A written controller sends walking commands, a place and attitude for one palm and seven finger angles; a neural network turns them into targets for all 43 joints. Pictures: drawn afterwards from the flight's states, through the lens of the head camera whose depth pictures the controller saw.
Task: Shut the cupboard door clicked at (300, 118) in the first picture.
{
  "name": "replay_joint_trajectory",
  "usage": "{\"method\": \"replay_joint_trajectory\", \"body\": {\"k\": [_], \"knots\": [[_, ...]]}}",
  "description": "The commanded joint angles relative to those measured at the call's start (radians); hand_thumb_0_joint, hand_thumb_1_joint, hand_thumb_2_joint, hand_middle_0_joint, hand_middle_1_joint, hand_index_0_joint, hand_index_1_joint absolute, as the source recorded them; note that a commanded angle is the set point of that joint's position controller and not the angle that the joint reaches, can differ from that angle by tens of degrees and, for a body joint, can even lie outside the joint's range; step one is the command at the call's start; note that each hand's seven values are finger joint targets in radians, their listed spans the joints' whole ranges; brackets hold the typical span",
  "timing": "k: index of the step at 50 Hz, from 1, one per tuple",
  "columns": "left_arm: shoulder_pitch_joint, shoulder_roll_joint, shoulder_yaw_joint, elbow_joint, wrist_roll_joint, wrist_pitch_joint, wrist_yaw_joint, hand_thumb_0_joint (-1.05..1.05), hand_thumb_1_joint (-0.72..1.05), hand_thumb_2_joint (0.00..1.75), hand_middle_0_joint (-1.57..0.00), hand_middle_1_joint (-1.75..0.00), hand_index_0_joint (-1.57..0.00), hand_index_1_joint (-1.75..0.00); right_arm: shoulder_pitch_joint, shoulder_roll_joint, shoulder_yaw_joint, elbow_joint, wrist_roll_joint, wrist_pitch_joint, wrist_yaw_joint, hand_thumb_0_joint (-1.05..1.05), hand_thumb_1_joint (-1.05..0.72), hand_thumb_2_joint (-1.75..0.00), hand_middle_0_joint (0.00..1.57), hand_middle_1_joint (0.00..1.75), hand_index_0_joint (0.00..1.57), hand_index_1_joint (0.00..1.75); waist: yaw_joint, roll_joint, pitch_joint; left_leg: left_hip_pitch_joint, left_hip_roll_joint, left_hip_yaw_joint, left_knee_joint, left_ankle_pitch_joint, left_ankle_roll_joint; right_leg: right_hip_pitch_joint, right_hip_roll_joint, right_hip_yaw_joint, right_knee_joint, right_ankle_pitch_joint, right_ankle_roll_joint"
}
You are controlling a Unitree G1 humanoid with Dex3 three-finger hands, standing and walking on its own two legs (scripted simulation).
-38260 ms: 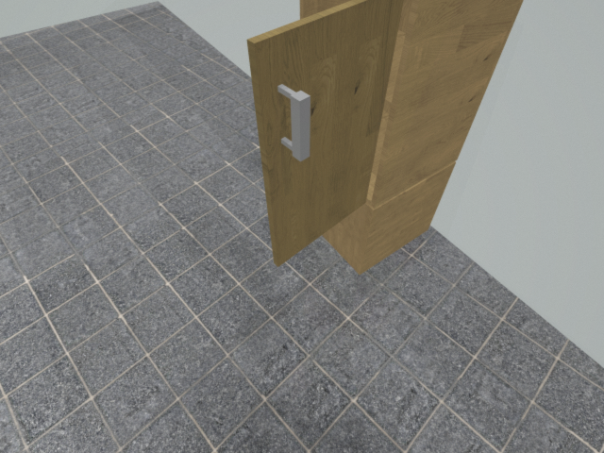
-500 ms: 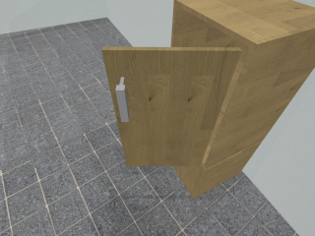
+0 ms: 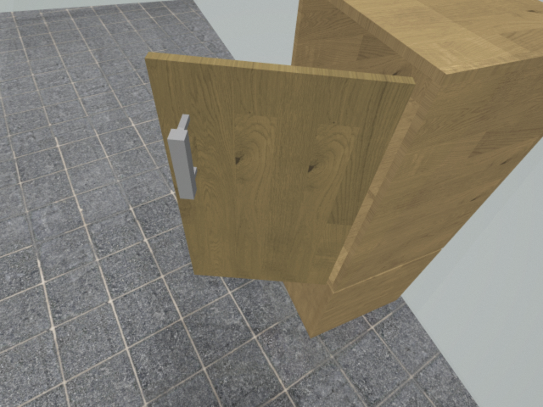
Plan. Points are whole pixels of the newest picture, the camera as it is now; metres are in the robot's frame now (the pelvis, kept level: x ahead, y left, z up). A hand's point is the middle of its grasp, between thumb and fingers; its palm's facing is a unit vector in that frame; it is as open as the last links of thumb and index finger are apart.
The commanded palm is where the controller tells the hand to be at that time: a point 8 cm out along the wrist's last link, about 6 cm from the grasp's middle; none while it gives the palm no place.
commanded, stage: come to a stop and stand still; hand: left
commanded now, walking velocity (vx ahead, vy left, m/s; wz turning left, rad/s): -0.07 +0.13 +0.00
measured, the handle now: (186, 157) +0.44 +0.18 +0.12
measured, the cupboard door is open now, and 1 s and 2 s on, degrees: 64 64 64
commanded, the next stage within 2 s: look again from close up in 0.84 s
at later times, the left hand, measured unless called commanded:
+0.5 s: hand out of the picture +0.00 +0.13 -0.16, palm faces +0.02 -0.98 -0.19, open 7.4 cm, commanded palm none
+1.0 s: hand out of the picture -0.01 +0.12 -0.17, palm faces +0.02 -0.99 -0.17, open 7.4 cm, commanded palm none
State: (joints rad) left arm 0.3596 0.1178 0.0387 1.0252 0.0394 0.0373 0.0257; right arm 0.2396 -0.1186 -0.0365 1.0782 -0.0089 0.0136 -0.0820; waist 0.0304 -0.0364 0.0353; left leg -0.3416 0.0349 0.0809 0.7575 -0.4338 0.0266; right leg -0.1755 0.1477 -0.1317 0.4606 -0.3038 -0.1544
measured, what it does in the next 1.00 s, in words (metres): steps on the spot: left foot, then right foot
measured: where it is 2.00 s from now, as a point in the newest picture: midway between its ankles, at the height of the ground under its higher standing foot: outside the picture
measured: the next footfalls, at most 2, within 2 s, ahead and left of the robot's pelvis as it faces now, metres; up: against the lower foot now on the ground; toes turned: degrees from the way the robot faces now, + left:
left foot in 0.04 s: +0.05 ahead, +0.09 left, +0.00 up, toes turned +4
right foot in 0.24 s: +0.02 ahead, -0.16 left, +0.00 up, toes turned +1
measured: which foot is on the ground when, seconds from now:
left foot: up 0.00-0.02, down 0.04-1.00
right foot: down 0.00-0.06, up 0.08-0.22, down 0.24-1.00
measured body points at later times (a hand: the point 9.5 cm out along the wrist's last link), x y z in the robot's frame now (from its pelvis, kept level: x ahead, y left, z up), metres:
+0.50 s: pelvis +0.00 -0.04 +0.01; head +0.01 -0.04 +0.46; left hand +0.00 +0.18 -0.14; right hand +0.02 -0.27 -0.15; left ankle +0.01 +0.09 -0.73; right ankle -0.02 -0.16 -0.73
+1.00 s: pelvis +0.00 -0.03 +0.01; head +0.02 -0.04 +0.46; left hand -0.01 +0.17 -0.15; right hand +0.00 -0.25 -0.15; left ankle +0.01 +0.09 -0.73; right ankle -0.02 -0.16 -0.73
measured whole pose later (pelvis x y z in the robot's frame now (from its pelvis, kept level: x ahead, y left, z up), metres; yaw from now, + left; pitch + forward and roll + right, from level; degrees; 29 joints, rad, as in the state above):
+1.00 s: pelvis +0.00 -0.03 +0.01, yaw +1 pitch +0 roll -1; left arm 0.31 0.12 -0.02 1.11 0.02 -0.03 0.04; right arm 0.30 -0.15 -0.01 1.07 -0.01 -0.01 -0.02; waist -0.02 0.03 0.03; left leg -0.27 0.05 0.04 0.55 -0.28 -0.01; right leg -0.20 0.00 -0.01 0.50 -0.30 0.01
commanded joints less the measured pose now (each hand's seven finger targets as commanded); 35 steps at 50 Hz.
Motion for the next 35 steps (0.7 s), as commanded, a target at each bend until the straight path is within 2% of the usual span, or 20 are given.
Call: {"method": "replay_joint_trajectory", "body": {"k": [1,2,3,4,5,6,7,8,9,10,11,12,13,15,17,20,25,28,32,35], "knots": [[0.041,0.1,0.028,-0.038,-0.023,-0.023,0.012,0.0,0.9,0.9,-0.2,-0.3,-0.2,-0.3,0.231,-0.077,-0.006,0.013,0.002,-0.025,-0.011,0.0,-0.9,-0.9,0.2,0.3,0.2,0.3,-0.095,0.031,-0.019,0.219,0.038,-0.051,-0.37,0.283,0.048,-0.036,-0.239,0.205,0.018,0.728,0.271],[0.055,0.07,0.019,-0.051,-0.03,-0.024,0.013,0.0,0.9,0.9,-0.2,-0.3,-0.2,-0.3,0.261,-0.126,-0.015,0.01,-0.003,-0.032,-0.014,0.0,-0.9,-0.9,0.2,0.3,0.2,0.3,-0.097,0.144,-0.026,0.269,0.213,-0.24,-0.414,0.453,0.146,-0.14,-0.163,0.147,0.212,0.495,0.3],[0.063,0.053,0.012,-0.057,-0.038,-0.012,0.028,0.0,0.9,0.9,-0.2,-0.3,-0.2,-0.3,0.175,-0.136,-0.007,-0.03,0.002,-0.029,-0.009,0.0,-0.9,-0.9,0.2,0.3,0.2,0.3,-0.058,0.367,0.0,0.164,0.39,-0.419,-0.439,0.648,0.26,-0.206,-0.136,0.175,0.447,-0.169,0.253],[0.048,0.089,0.017,-0.048,-0.026,0.003,0.034,0.0,0.9,0.9,-0.2,-0.3,-0.2,-0.3,0.079,-0.111,0.007,-0.069,0.0,-0.033,-0.005,0.0,-0.9,-0.9,0.2,0.3,0.2,0.3,-0.031,0.291,0.045,0.002,0.412,-0.431,-0.461,0.605,0.27,-0.163,-0.163,0.265,0.579,-0.306,0.181],[0.046,0.074,0.014,-0.051,-0.022,0.001,0.028,0.0,0.9,0.9,-0.2,-0.3,-0.2,-0.3,-0.005,-0.105,0.013,-0.103,-0.008,-0.04,0.005,0.0,-0.9,-0.9,0.2,0.3,0.2,0.3,0.004,0.183,0.078,-0.088,0.349,-0.366,-0.476,0.5,0.234,-0.13,-0.184,0.268,0.558,-0.274,0.152],[0.047,0.039,0.0,-0.048,-0.016,-0.012,0.018,0.0,0.9,0.9,-0.2,-0.3,-0.2,-0.3,-0.042,-0.115,0.014,-0.108,-0.018,-0.041,0.017,0.0,-0.9,-0.9,0.2,0.3,0.2,0.3,0.024,0.117,0.075,-0.049,0.258,-0.283,-0.475,0.468,0.193,-0.126,-0.189,0.199,0.4,-0.225,0.159],[0.049,0.021,-0.012,-0.038,-0.013,-0.02,0.007,0.0,0.9,0.9,-0.2,-0.3,-0.2,-0.3,-0.037,-0.121,0.01,-0.103,-0.018,-0.043,0.024,0.0,-0.9,-0.9,0.2,0.3,0.2,0.3,0.025,0.091,0.056,-0.008,0.219,-0.226,-0.462,0.452,0.167,-0.097,-0.19,0.132,0.272,-0.16,0.172],[0.048,0.017,-0.016,-0.025,-0.014,-0.026,0.004,0.0,0.9,0.9,-0.2,-0.3,-0.2,-0.3,-0.008,-0.128,0.008,-0.092,-0.014,-0.043,0.028,0.0,-0.9,-0.9,0.2,0.3,0.2,0.3,0.014,0.081,0.027,0.021,0.187,-0.204,-0.431,0.416,0.143,-0.039,-0.188,0.104,0.145,-0.069,0.181],[0.064,0.028,-0.019,-0.002,-0.016,-0.032,0.003,0.0,0.9,0.9,-0.2,-0.3,-0.2,-0.3,0.008,-0.132,0.006,-0.079,-0.008,-0.041,0.031,0.0,-0.9,-0.9,0.2,0.3,0.2,0.3,0.016,0.07,0.004,0.042,0.15,-0.17,-0.394,0.352,0.108,0.008,-0.186,0.101,0.019,0.038,0.185],[0.057,0.062,-0.02,0.002,-0.017,-0.042,0.005,0.0,0.9,0.9,-0.2,-0.3,-0.2,-0.3,0.02,-0.12,0.005,-0.074,-0.001,-0.041,0.036,0.0,-0.9,-0.9,0.2,0.3,0.2,0.3,0.001,0.015,0.003,0.061,0.093,-0.147,-0.364,0.286,0.059,0.005,-0.208,0.18,-0.071,0.107,0.172],[0.028,0.096,-0.021,-0.001,-0.018,-0.049,0.006,0.0,0.9,0.9,-0.2,-0.3,-0.2,-0.3,0.037,-0.111,0.005,-0.071,0.002,-0.041,0.042,0.0,-0.9,-0.9,0.2,0.3,0.2,0.3,-0.023,-0.032,0.005,0.083,0.056,-0.115,-0.366,0.24,0.021,-0.029,-0.253,0.24,-0.085,0.149,0.151],[0.004,0.116,-0.021,-0.008,-0.02,-0.048,0.006,0.0,0.9,0.9,-0.2,-0.3,-0.2,-0.3,0.048,-0.106,0.006,-0.063,0.0,-0.042,0.048,0.0,-0.9,-0.9,0.2,0.3,0.2,0.3,-0.031,0.034,0.012,0.11,0.047,-0.113,-0.399,0.224,0.009,-0.057,-0.269,0.238,-0.079,0.15,0.146],[-0.003,0.125,-0.023,-0.007,-0.021,-0.048,0.004,0.0,0.9,0.9,-0.2,-0.3,-0.2,-0.3,0.039,-0.116,0.003,-0.056,-0.002,-0.041,0.052,0.0,-0.9,-0.9,0.2,0.3,0.2,0.3,-0.031,0.08,-0.011,0.138,0.054,-0.116,-0.402,0.24,0.007,-0.067,-0.247,0.223,-0.063,0.146,0.157],[-0.015,0.132,-0.027,0.006,-0.022,-0.054,0.005,0.0,0.9,0.9,-0.2,-0.3,-0.2,-0.3,0.034,-0.121,0.003,-0.041,0.0,-0.037,0.052,0.0,-0.9,-0.9,0.2,0.3,0.2,0.3,-0.03,-0.011,-0.027,0.165,0.056,-0.1,-0.364,0.29,0.001,-0.058,-0.249,0.225,-0.082,0.18,0.157],[-0.023,0.139,-0.031,0.015,-0.022,-0.059,0.007,0.0,0.9,0.9,-0.2,-0.3,-0.2,-0.3,0.044,-0.113,0.007,-0.026,0.0,-0.033,0.054,0.0,-0.9,-0.9,0.2,0.3,0.2,0.3,-0.034,-0.043,0.001,0.175,0.051,-0.086,-0.37,0.3,-0.006,-0.067,-0.256,0.23,-0.103,0.197,0.151],[-0.02,0.146,-0.032,0.027,-0.025,-0.061,0.007,0.0,0.9,0.9,-0.2,-0.3,-0.2,-0.3,0.049,-0.115,0.014,-0.007,-0.001,-0.034,0.056,0.0,-0.9,-0.9,0.2,0.3,0.2,0.3,-0.029,-0.013,0.006,0.181,0.053,-0.083,-0.383,0.31,-0.011,-0.064,-0.254,0.23,-0.114,0.192,0.15],[-0.012,0.146,-0.033,0.04,-0.027,-0.064,0.009,0.0,0.9,0.9,-0.2,-0.3,-0.2,-0.3,0.058,-0.111,0.018,0.015,-0.002,-0.031,0.056,0.0,-0.9,-0.9,0.2,0.3,0.2,0.3,-0.029,-0.017,0.014,0.189,0.053,-0.074,-0.385,0.307,-0.02,-0.062,-0.251,0.233,-0.131,0.19,0.145],[-0.007,0.137,-0.032,0.049,-0.026,-0.061,0.011,0.0,0.9,0.9,-0.2,-0.3,-0.2,-0.3,0.061,-0.1,0.02,0.027,-0.001,-0.031,0.054,0.0,-0.9,-0.9,0.2,0.3,0.2,0.3,-0.024,0.019,0.047,0.173,0.054,-0.072,-0.398,0.293,-0.021,-0.069,-0.245,0.236,-0.14,0.158,0.143],[0.004,0.135,-0.032,0.052,-0.026,-0.063,0.011,0.0,0.9,0.9,-0.2,-0.3,-0.2,-0.3,0.077,-0.093,0.021,0.034,0.001,-0.03,0.053,0.0,-0.9,-0.9,0.2,0.3,0.2,0.3,-0.024,-0.015,0.049,0.173,0.054,-0.066,-0.395,0.286,-0.024,-0.062,-0.243,0.233,-0.152,0.153,0.143],[0.013,0.127,-0.031,0.054,-0.028,-0.065,0.012,0.0,0.9,0.9,-0.2,-0.3,-0.2,-0.3,0.088,-0.091,0.022,0.042,-0.001,-0.033,0.052,0.0,-0.9,-0.9,0.2,0.3,0.2,0.3,-0.023,0.001,0.023,0.183,0.056,-0.069,-0.39,0.309,-0.024,-0.049,-0.242,0.229,-0.14,0.176,0.141]]}}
